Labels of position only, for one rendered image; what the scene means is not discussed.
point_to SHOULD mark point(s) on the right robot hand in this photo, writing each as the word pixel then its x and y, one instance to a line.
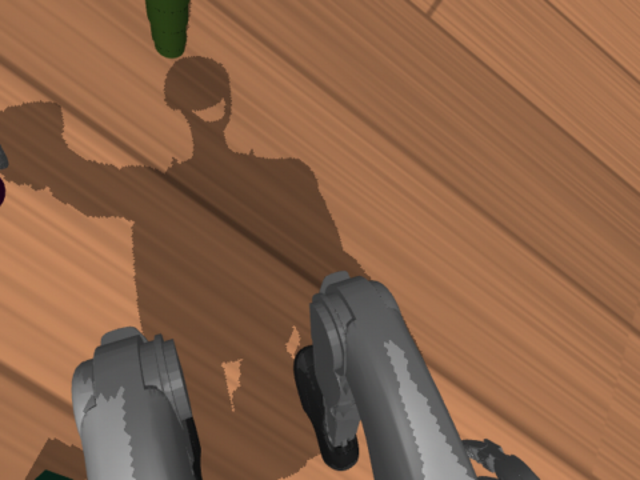
pixel 493 459

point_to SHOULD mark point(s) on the right robot foot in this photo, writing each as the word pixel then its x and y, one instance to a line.
pixel 338 458

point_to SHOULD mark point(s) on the left robot foot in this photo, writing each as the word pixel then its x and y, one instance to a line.
pixel 196 448

